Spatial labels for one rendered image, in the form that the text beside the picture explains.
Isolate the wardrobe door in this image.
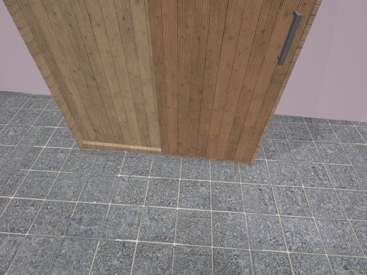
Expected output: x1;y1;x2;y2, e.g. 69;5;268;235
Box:
16;0;161;148
147;0;316;162

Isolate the handle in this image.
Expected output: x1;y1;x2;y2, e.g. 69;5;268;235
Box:
278;10;303;66

